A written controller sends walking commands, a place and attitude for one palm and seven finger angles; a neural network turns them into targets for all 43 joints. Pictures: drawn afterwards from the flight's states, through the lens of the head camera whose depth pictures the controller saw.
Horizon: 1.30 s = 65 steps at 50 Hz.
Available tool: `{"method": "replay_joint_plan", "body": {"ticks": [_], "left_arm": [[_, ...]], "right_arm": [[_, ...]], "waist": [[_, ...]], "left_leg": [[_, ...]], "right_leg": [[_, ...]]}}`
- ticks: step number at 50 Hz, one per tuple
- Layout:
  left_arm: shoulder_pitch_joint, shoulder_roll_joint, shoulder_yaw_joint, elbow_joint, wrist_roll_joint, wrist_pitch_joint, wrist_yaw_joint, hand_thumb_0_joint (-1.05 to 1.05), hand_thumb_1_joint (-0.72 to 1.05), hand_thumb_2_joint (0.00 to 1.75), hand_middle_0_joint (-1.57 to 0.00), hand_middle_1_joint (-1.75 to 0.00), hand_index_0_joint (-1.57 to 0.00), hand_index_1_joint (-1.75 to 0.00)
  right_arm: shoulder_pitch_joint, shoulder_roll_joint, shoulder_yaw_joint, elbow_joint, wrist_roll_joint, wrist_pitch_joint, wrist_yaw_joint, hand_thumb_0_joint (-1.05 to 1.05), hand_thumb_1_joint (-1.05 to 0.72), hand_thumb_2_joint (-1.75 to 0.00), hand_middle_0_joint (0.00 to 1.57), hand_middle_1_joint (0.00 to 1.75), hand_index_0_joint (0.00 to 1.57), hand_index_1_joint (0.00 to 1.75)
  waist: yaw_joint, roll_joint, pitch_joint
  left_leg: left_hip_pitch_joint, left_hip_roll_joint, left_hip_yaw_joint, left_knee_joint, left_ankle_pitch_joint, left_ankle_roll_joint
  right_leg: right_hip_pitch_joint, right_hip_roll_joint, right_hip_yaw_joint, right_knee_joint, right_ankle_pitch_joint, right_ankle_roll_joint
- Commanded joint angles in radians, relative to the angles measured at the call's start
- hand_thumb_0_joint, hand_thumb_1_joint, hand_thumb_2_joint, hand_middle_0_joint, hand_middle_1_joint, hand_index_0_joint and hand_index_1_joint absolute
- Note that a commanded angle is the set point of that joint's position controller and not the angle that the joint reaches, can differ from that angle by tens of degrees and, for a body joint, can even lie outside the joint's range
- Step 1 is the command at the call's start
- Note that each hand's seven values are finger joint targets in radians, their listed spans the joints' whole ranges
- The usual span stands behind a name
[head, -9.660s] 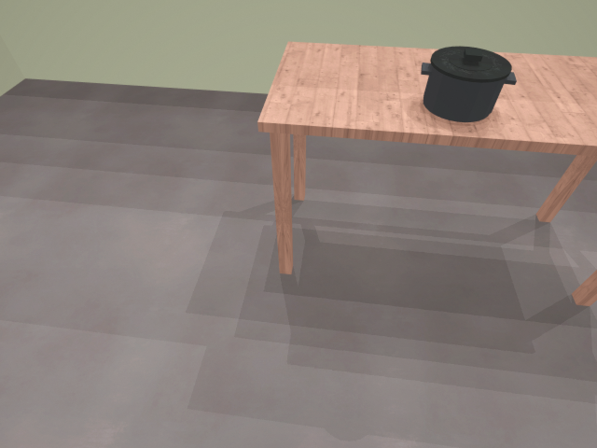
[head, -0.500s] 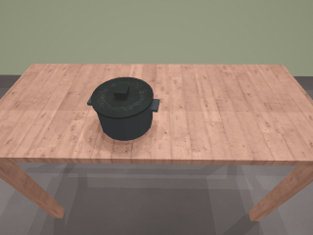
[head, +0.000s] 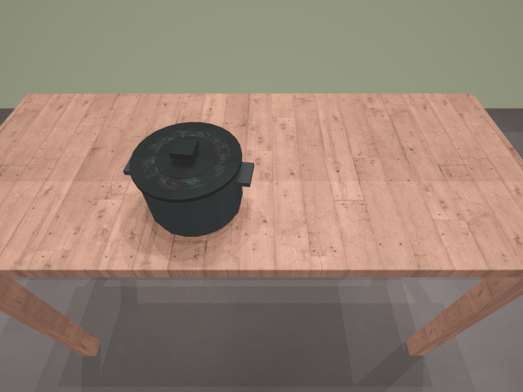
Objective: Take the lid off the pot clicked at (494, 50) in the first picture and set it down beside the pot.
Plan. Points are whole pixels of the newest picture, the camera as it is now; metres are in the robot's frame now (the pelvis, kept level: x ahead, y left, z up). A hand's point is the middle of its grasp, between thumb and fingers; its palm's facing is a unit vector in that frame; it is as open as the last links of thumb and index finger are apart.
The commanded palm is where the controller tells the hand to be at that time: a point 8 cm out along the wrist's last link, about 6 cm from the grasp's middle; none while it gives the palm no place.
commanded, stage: come to a stop and stand still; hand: left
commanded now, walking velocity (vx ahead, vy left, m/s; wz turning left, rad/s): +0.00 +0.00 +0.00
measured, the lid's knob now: (184, 149) +0.48 +0.17 +0.10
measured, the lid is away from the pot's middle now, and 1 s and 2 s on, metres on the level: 0.00 0.00 0.00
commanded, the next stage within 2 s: look again from close up in 0.30 s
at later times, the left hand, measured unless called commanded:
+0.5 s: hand out of the picture +0.01 +0.16 -0.17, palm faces +0.02 -0.98 -0.21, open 7.4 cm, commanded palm none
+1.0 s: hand out of the picture -0.02 +0.15 -0.17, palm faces +0.03 -0.98 -0.18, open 7.4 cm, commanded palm none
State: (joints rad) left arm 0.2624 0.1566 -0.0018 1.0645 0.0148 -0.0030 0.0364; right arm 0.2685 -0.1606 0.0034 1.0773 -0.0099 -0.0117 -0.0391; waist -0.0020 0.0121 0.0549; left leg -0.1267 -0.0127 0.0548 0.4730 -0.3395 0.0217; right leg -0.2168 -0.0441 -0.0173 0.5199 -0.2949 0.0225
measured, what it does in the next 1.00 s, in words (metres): stands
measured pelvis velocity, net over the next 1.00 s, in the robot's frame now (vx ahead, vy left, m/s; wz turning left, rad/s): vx -0.01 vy -0.02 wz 0.00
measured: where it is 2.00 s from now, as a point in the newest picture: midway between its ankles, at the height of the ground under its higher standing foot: outside the picture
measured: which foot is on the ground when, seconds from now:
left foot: down 0.00-1.00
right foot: down 0.00-1.00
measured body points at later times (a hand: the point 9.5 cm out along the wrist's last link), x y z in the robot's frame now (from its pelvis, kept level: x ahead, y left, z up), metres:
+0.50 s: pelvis +0.00 -0.02 +0.00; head +0.02 -0.02 +0.45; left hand +0.01 +0.21 -0.15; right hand +0.00 -0.23 -0.16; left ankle -0.05 +0.10 -0.74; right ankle -0.01 -0.13 -0.74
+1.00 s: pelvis -0.01 -0.02 +0.00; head +0.01 -0.02 +0.45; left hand -0.02 +0.20 -0.16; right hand -0.02 -0.22 -0.16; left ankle -0.05 +0.10 -0.74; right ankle -0.01 -0.13 -0.74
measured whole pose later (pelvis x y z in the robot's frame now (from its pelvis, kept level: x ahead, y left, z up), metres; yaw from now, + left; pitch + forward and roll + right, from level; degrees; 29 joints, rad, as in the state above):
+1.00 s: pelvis -0.01 -0.02 +0.00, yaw +0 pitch -1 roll +0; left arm 0.30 0.14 -0.01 1.09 0.01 -0.01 0.04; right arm 0.30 -0.11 0.01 1.13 0.00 -0.02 -0.04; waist 0.00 0.00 0.05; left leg -0.12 0.02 0.05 0.44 -0.31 0.00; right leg -0.20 -0.01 -0.03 0.47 -0.26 0.00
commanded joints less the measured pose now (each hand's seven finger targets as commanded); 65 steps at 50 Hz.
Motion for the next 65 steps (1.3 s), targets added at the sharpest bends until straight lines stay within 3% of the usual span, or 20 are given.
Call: {"method": "replay_joint_plan", "body": {"ticks": [1, 6, 7, 15, 28, 42, 46, 58, 59, 60, 61, 62, 63, 64, 65], "left_arm": [[0.062, 0.111, 0.023, -0.036, -0.005, -0.012, 0.01, 0.0, 0.9, 0.9, -0.2, -0.3, -0.2, -0.3], [0.066, 0.115, 0.024, -0.035, -0.006, -0.016, 0.01, 0.0, 0.9, 0.9, -0.2, -0.3, -0.2, -0.3], [0.061, 0.118, 0.025, -0.037, -0.007, -0.015, 0.009, 0.0, 0.9, 0.9, -0.2, -0.3, -0.2, -0.3], [0.064, 0.114, 0.023, -0.033, -0.007, -0.016, 0.009, 0.0, 0.9, 0.9, -0.2, -0.3, -0.2, -0.3], [0.082, 0.104, 0.02, -0.027, -0.007, -0.013, 0.007, 0.0, 0.9, 0.9, -0.2, -0.3, -0.2, -0.3], [0.113, 0.088, 0.018, -0.011, -0.007, -0.016, 0.007, 0.0, 0.9, 0.9, -0.2, -0.3, -0.2, -0.3], [0.116, 0.081, 0.017, -0.009, -0.004, -0.016, 0.008, 0.0, 0.9, 0.9, -0.2, -0.3, -0.2, -0.3], [0.134, 0.07, 0.017, -0.005, -0.003, -0.013, 0.008, 0.0, 0.9, 0.9, -0.2, -0.3, -0.2, -0.3], [0.183, 0.11, 0.021, 0.049, 0.008, -0.036, 0.043, 0.0, 0.9, 0.9, -0.2, -0.3, -0.2, -0.3], [-0.507, 0.232, -0.034, -1.232, -0.121, -0.19, 0.044, 0.0, 0.9, 0.9, -0.24, -0.35, -0.24, -0.35], [-0.111, 0.194, -0.001, -1.036, -0.055, -0.098, 0.094, 0.0, 0.9, 0.9, -0.29, -0.4, -0.29, -0.4], [0.108, 0.027, -0.109, -0.925, -0.076, 0.036, 0.119, 0.0, 0.9, 0.9, -0.33, -0.44, -0.33, -0.44], [0.075, -0.027, -0.158, -0.933, -0.063, 0.058, 0.106, 0.0, 0.9, 0.9, -0.38, -0.49, -0.38, -0.49], [0.096, -0.011, -0.136, -0.855, -0.034, 0.049, 0.106, 0.0, 0.9, 0.9, -0.42, -0.54, -0.42, -0.54], [0.157, -0.014, -0.105, -0.733, -0.012, 0.042, 0.1, 0.0, 0.9, 0.9, -0.46, -0.59, -0.46, -0.59]], "right_arm": [[0.068, -0.081, -0.018, -0.024, 0.002, -0.018, 0.0, 0.0, -0.9, -0.9, 0.2, 0.3, 0.2, 0.3], [0.068, -0.081, -0.019, -0.014, 0.001, -0.019, 0.0, 0.0, -0.9, -0.9, 0.2, 0.3, 0.2, 0.3], [0.066, -0.078, -0.019, -0.01, 0.001, -0.018, -0.001, 0.0, -0.9, -0.9, 0.2, 0.3, 0.2, 0.3], [0.073, -0.073, -0.015, 0.003, 0.002, -0.018, 0.0, 0.0, -0.9, -0.9, 0.2, 0.3, 0.2, 0.3], [0.083, -0.062, -0.012, 0.016, 0.004, -0.017, 0.001, 0.0, -0.9, -0.9, 0.2, 0.3, 0.2, 0.3], [0.104, -0.037, -0.012, 0.034, 0.007, -0.02, -0.001, 0.0, -0.9, -0.9, 0.2, 0.3, 0.2, 0.3], [0.112, -0.032, -0.01, 0.036, 0.007, -0.022, -0.001, 0.0, -0.9, -0.9, 0.2, 0.3, 0.2, 0.3], [0.12, -0.026, -0.012, 0.039, 0.008, -0.024, 0.0, 0.0, -0.9, -0.9, 0.2, 0.3, 0.2, 0.3], [-0.006, -0.09, -0.021, -0.035, 0.01, -0.027, 0.008, 0.0, -0.9, -0.9, 0.2, 0.3, 0.2, 0.3], [-0.031, -0.224, -0.01, -0.383, 0.082, -0.208, 0.006, 0.0, -0.9, -0.9, 0.2, 0.3, 0.2, 0.3], [-0.09, -0.155, -0.011, -0.323, 0.083, -0.277, -0.041, 0.0, -0.9, -0.9, 0.2, 0.3, 0.2, 0.3], [-0.12, -0.137, -0.013, -0.33, 0.109, -0.294, -0.023, 0.0, -0.9, -0.9, 0.2, 0.3, 0.2, 0.3], [-0.091, -0.166, -0.007, -0.307, 0.09, -0.315, -0.009, 0.0, -0.9, -0.9, 0.2, 0.3, 0.2, 0.3], [-0.103, -0.175, -0.009, -0.313, 0.067, -0.328, -0.003, 0.0, -0.9, -0.9, 0.2, 0.3, 0.2, 0.3], [-0.101, -0.185, -0.022, -0.324, 0.045, -0.321, 0.006, 0.0, -0.9, -0.9, 0.2, 0.3, 0.2, 0.3]], "waist": [[0.001, -0.01, -0.014], [0.002, -0.014, -0.044], [0.003, -0.033, -0.034], [0.004, -0.015, -0.024], [0.006, -0.018, 0.009], [0.008, -0.024, 0.006], [0.007, 0.004, 0.028], [0.012, -0.016, 0.036], [0.04, -0.046, 0.016], [0.014, 0.128, -0.47], [0.03, 0.262, -0.442], [0.026, 0.228, -0.269], [0.003, 0.123, -0.165], [-0.015, 0.01, -0.053], [-0.009, -0.104, 0.007]], "left_leg": [[-0.017, 0.112, -0.082, -0.072, 0.331, 0.004], [0.005, 0.113, -0.078, -0.068, 0.348, 0.0], [-0.001, 0.118, -0.079, -0.073, 0.341, 0.001], [-0.005, 0.118, -0.073, -0.082, 0.329, -0.004], [-0.027, 0.116, -0.075, -0.096, 0.256, -0.003], [-0.028, 0.121, -0.069, -0.1, 0.248, -0.001], [-0.044, 0.117, -0.07, -0.103, 0.241, -0.001], [-0.065, 0.114, -0.075, -0.104, 0.209, 0.004], [-0.124, 0.116, -0.041, 0.094, 0.3, -0.026], [0.06, 0.021, -0.089, -0.066, 0.353, -0.021], [0.102, 0.055, -0.08, -0.066, 0.448, -0.024], [0.02, 0.056, -0.08, -0.06, 0.408, -0.039], [-0.007, 0.039, -0.086, -0.072, 0.342, -0.025], [-0.047, 0.035, -0.101, -0.076, 0.287, -0.011], [-0.096, 0.032, -0.109, -0.076, 0.257, -0.004]], "right_leg": [[0.023, -0.079, 0.066, -0.06, 0.325, -0.064], [0.042, -0.085, 0.071, -0.064, 0.373, -0.068], [0.042, -0.082, 0.065, -0.068, 0.368, -0.07], [0.046, -0.084, 0.07, -0.083, 0.363, -0.069], [0.026, -0.076, 0.073, -0.113, 0.269, -0.067], [0.028, -0.07, 0.074, -0.122, 0.27, -0.069], [0.015, -0.071, 0.075, -0.122, 0.247, -0.067], [0.01, -0.067, 0.073, -0.129, 0.198, -0.062], [0.036, -0.118, 0.109, -0.088, 0.655, -0.048], [0.194, -0.048, 0.041, -0.014, 0.51, -0.06], [0.118, -0.001, 0.02, 0.006, 0.337, -0.077], [0.044, -0.004, -0.046, -0.03, 0.24, -0.059], [0.045, 0.014, -0.056, -0.077, 0.229, -0.053], [0.005, 0.022, -0.073, -0.089, 0.197, -0.046], [-0.033, 0.03, -0.092, -0.091, 0.162, -0.041]]}}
